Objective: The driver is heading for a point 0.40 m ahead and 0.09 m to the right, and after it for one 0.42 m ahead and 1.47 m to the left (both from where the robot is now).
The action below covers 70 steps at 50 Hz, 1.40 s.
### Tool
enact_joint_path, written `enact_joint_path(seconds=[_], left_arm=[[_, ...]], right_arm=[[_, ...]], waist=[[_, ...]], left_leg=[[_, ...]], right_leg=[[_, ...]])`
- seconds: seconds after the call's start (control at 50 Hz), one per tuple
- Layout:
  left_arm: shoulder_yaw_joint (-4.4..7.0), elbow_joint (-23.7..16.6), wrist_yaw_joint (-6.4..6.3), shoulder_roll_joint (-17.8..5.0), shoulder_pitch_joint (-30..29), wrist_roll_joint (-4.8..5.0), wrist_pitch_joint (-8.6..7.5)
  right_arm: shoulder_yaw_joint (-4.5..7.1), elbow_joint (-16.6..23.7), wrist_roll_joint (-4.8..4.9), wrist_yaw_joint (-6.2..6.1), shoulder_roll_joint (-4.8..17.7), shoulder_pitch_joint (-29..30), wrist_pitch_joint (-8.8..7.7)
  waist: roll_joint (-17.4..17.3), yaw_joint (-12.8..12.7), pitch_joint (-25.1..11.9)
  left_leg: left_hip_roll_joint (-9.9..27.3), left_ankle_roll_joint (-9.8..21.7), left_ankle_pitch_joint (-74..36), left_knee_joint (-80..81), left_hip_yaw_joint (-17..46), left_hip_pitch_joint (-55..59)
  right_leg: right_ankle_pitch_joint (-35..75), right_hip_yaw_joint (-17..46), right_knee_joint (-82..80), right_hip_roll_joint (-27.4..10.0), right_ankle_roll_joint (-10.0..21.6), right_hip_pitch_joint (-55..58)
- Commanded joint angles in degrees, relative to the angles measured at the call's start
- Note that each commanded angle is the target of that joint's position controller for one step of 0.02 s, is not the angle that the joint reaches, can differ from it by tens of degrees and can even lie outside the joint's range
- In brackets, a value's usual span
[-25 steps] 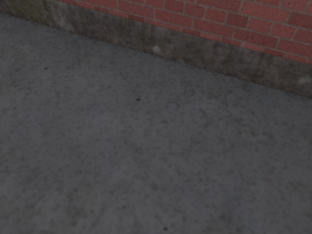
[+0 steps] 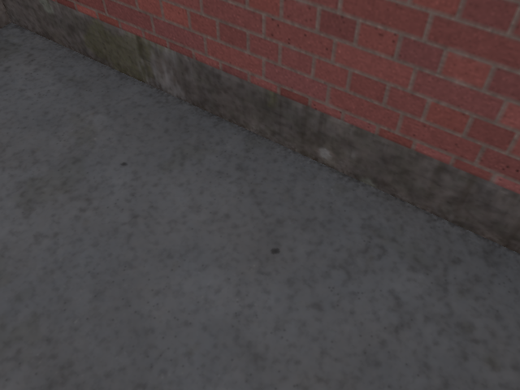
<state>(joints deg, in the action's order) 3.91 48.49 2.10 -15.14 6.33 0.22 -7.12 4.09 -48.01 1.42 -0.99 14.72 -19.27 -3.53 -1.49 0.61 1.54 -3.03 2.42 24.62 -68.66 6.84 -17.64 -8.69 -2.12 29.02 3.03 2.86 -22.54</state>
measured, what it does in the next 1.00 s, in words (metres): walks ahead: left foot, then right foot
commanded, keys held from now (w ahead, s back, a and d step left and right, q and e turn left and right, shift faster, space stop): w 0.12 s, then w+e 0.04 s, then e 0.18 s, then q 0.66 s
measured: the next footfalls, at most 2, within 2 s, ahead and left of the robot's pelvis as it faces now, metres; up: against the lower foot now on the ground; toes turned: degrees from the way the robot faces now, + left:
left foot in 0.36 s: +0.39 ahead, +0.13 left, +0.00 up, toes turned -5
right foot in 0.72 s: +0.35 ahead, -0.11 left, +0.00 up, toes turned +3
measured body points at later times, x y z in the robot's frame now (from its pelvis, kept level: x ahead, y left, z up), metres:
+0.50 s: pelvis +0.24 +0.03 +0.00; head +0.28 +0.04 +0.45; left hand +0.31 +0.31 -0.14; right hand +0.42 -0.22 -0.09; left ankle +0.35 +0.13 -0.73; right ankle +0.14 -0.10 -0.67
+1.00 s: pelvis +0.28 +0.00 +0.02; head +0.31 -0.01 +0.46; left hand +0.35 +0.30 -0.09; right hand +0.46 -0.26 -0.10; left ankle +0.28 +0.15 -0.67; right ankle +0.31 -0.11 -0.73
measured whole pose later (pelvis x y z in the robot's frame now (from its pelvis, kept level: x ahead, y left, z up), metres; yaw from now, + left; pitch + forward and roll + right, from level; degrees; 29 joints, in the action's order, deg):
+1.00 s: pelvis +0.28 +0.00 +0.02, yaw +11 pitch +2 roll +1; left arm 2.7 45.0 -3.8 -14.5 9.2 -0.8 0.5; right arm 5.8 -41.0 0.8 -1.5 17.6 -11.1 3.5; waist -1.3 -1.0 1.3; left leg 0.9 -5.1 19.5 -54.8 1.1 -31.0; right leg -12.0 -7.0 24.7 -4.5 0.4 -14.6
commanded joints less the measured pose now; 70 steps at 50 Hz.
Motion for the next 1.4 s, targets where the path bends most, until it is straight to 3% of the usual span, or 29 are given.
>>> enact_joint_path(seconds=[0.02,0.14,0.2,0.28,0.34,0.36,0.38,0.4,0.42,0.44,0.5,0.58,0.7,0.72,0.74,0.76,0.78,0.8,0.86,1.0,1.08,1.12,1.14,1.16,1.18,1.2,1.24,1.28,1.4], left_arm=[[0.58,-1.2,-0.3,-4.5,4.7,-1.04,0.14],[1.23,0.9,-1.44,-8.3,8.3,0.28,0.38],[1.19,1.7,-1.95,-8.6,10.3,0.79,1.33],[1.25,3.2,-2.53,-9.0,15.2,1.24,3.17],[1.83,1.3,-3.17,-10.1,11.7,1.66,4.02],[1.37,0.6,-3.22,-8.5,11.3,1.12,3.67],[-0.11,-1.0,-3.19,-4.2,13.0,-0.78,3.17],[-1.62,1.7,-2.99,-0.3,25.3,-0.23,2.88],[-0.55,3.6,-2.73,-5.4,26.2,0.85,3.39],[0.02,2.2,-2.9,-7.1,20.0,1.13,4.16],[0.5,-0.2,-4.67,-7.0,12.6,-0.25,6.51],[0.21,-0.4,-5.56,-5.4,12.4,-0.14,6.86],[0.3,-2.4,-4.48,-5.8,9.3,-0.72,6.77],[0.86,-2.3,-4.5,-7.6,11.4,-0.98,6.69],[1.9,-2.7,-4.93,-12.2,14.6,-2.08,6.95],[2.68,-4.1,-4.5,-15.6,9.7,-3.79,7.13],[1.89,-6.2,-4.83,-12.8,6.0,-4.05,6.53],[1.26,-7.0,-5.12,-10.2,1.7,-3.09,6.15],[0.51,-7.8,-5.5,-7.8,-1.1,-1.14,5.88],[2.16,-6.0,-6.17,-11.3,3.2,-0.73,7.49],[3.2,-5.4,-5.05,-13.0,3.1,0.38,7.4],[3.23,-4.8,-4.76,-12.4,2.5,1.38,7.38],[2.79,-3.3,-4.33,-10.4,5.8,0.93,7.22],[1.77,-4.2,-3.72,-6.9,5.9,-1.33,6.96],[0.92,-8.5,-3.79,-5.3,1.5,-2.26,6.68],[1.9,-9.0,-3.89,-8.5,-2.2,-1.2,6.55],[2.54,-7.8,-4.45,-9.0,-0.7,-0.27,6.87],[3.01,-7.3,-5.03,-9.7,0.9,-1.13,7.12],[1.92,-9.0,-4.44,-6.5,0.6,-0.71,6.67]], right_arm=[[1.64,6.8,-0.98,0.12,7.1,4.6,-1.72],[0.07,9.4,-1.45,0.4,2.6,10.4,-0.9],[-0.43,10.7,-1.5,0.82,1.7,16.3,-1.41],[-0.18,12.3,-1.38,1.65,2.7,21.7,-2.12],[1.27,10.8,-2.16,1.49,6.5,16.0,-2.32],[1.97,9.3,-2.89,1.1,8.7,10.7,-2.43],[2.38,8.6,-4.51,0.59,12.1,3.5,-2.59],[1.38,7.9,-3.91,1.3,10.1,2.8,-1.76],[0.73,7.1,-2.26,1.95,6.5,2.4,-0.87],[0.12,7.1,-1.39,2.06,4.9,6.3,-0.33],[0.42,8.3,-2.4,1.63,7.0,16.0,1.02],[1.96,9.0,-2.17,0.68,9.9,15.8,2.23],[2.18,9.1,-0.76,-1.13,9.4,15.0,4.14],[1.82,8.9,-0.57,-1.29,8.0,13.6,4.34],[0.81,9.1,-0.91,-1.15,3.8,11.9,4.35],[1.3,11.4,-0.73,-1.22,4.6,11.9,3.85],[2.73,10.5,-1.1,-1.1,9.4,11.1,3.6],[3.55,8.9,-0.58,-1.01,10.5,8.2,4.12],[3.47,7.1,-1.07,-1.57,8.1,5.4,6.17],[1.15,13.6,-0.6,0.31,4.1,12.9,6.07],[1.79,14.7,-0.48,1.58,6.2,11.9,6.47],[2.34,13.7,-0.54,1.91,6.5,8.6,6.67],[3.26,12.9,-0.55,1.35,8.5,6.0,6.72],[4.95,12.9,-0.58,0.26,14.3,2.9,6.66],[5.39,14.6,-2.15,0.34,18.7,3.4,6.12],[4.67,14.2,-2.76,0.82,15.7,2.3,4.87],[3.72,14.2,-1.6,0.4,12.9,8.6,3.71],[2.71,14.9,-0.76,-0.15,10.7,12.2,4.1],[2.99,15.3,-0.95,-1.01,12.0,11.3,4.55]], waist=[[4.1,-2.0,-3.9],[4.9,-1.7,-1.8],[4.8,-2.9,-0.5],[6.5,-4.5,-1.4],[7.6,-0.2,-4.6],[6.3,1.9,-8.7],[-2.3,3.2,-17.8],[-14.8,-0.1,-27.4],[-10.7,0.9,-28.0],[-7.3,0.9,-19.2],[-5.2,-2.6,-7.6],[-6.9,-2.9,-10.0],[-6.1,-4.2,-7.9],[-4.4,-5.0,-7.6],[6.5,-4.9,-8.4],[20.1,-2.9,-5.1],[15.7,-2.2,-5.0],[12.4,0.2,-4.3],[8.7,0.7,-3.1],[11.4,-3.8,-4.8],[12.4,-3.2,-5.2],[10.9,-0.9,-5.6],[6.7,-0.4,-6.8],[-6.8,-0.2,-8.6],[-16.6,0.7,-9.0],[-8.8,3.9,-12.2],[-5.3,0.3,-8.3],[-6.0,-1.5,-7.4],[-6.5,-0.8,-7.5]], left_leg=[[8.0,0.2,-5.5,-1.7,0.2,-20.4],[10.2,-2.2,-14.2,17.2,-3.7,-20.4],[6.9,-2.9,-24.7,30.3,-5.7,-15.0],[2.6,-2.7,-29.3,38.5,-5.6,-10.5],[1.9,-0.3,-30.3,44.7,-5.1,-0.8],[4.7,1.8,-41.0,45.5,-4.3,8.3],[17.0,6.8,-65.7,39.4,5.8,25.6],[29.2,16.5,-73.5,37.5,19.4,37.5],[25.8,16.2,-56.1,40.7,22.3,33.7],[22.1,14.0,-44.8,43.2,18.0,26.7],[16.1,10.4,-33.0,49.5,12.1,3.9],[13.6,11.0,-29.2,51.4,10.1,-1.5],[9.9,7.2,-9.8,50.1,12.4,-8.1],[7.6,4.5,-6.4,46.7,11.3,-12.1],[1.9,0.3,3.0,32.1,5.1,-19.3],[-3.5,-1.7,10.1,19.4,-2.9,-24.9],[-0.2,-2.4,7.6,9.9,1.0,-22.1],[-0.1,-2.8,3.8,5.9,0.6,-22.2],[1.3,-5.7,-3.2,-0.5,-1.7,-22.0],[5.3,-7.6,-4.1,20.0,-7.8,-15.0],[4.2,-4.4,-5.4,30.4,-10.9,-7.6],[2.5,-1.3,-12.9,41.3,-12.2,0.3],[2.3,0.8,-19.7,45.9,-9.8,8.5],[13.3,5.0,-38.9,46.9,5.4,19.9],[26.0,17.9,-47.3,47.5,23.3,21.0],[25.2,20.4,-45.4,48.0,21.2,20.0],[17.8,13.4,-35.1,48.2,12.0,15.0],[15.0,11.1,-35.3,48.4,9.5,9.7],[12.9,11.2,-26.0,48.5,12.0,7.6]], right_leg=[[5.5,23.1,-14.6,-17.4,10.8,19.0],[15.1,13.7,-20.1,-15.2,11.2,14.1],[23.4,8.6,-18.5,-11.4,8.4,12.1],[27.2,9.8,-11.8,-11.4,6.4,15.9],[27.2,12.6,-2.5,-10.8,3.6,16.4],[25.1,10.5,4.0,-8.1,1.5,13.9],[5.1,8.0,19.6,-3.9,-1.4,3.6],[-33.2,8.3,34.3,0.0,-4.1,-6.9],[-33.4,11.1,37.7,-2.5,-4.6,-8.6],[-30.1,8.2,38.5,-4.4,-5.6,-12.4],[-22.1,5.1,29.7,-7.2,-6.5,-6.8],[-15.8,3.2,20.3,-4.1,-5.9,0.6],[-3.6,2.5,2.3,-1.9,-3.8,10.7],[-3.6,3.9,-2.4,-4.8,-2.4,15.9],[-6.3,16.8,-9.1,-18.3,2.0,21.6],[-3.0,31.0,-15.1,-29.3,10.0,13.0],[-1.0,29.0,-15.1,-27.8,11.9,10.5],[1.9,22.5,-13.6,-24.4,9.3,10.2],[7.8,11.2,-12.1,-19.3,6.3,11.3],[10.7,3.5,-11.6,-21.0,8.5,16.8],[13.6,2.3,-8.7,-22.9,7.6,16.7],[11.3,-0.4,-3.6,-21.8,4.0,14.4],[6.4,-3.4,2.1,-19.7,0.4,9.7],[-9.8,-8.7,17.9,-13.9,-4.9,-3.5],[-31.3,-5.3,31.0,-5.6,-8.5,-18.2],[-30.7,3.0,39.6,-6.0,-8.3,-18.8],[-20.8,5.4,38.8,-7.5,-7.0,-19.0],[-15.0,5.3,37.4,-6.4,-7.3,-15.4],[-10.3,6.1,22.3,-3.7,-8.0,-10.1]])
Keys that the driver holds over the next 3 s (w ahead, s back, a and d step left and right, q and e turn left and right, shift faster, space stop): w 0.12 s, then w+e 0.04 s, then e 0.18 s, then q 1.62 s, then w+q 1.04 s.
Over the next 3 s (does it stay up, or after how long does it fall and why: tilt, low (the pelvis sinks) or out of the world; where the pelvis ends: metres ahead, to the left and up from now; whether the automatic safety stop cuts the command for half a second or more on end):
stays up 0.43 0.42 -0.02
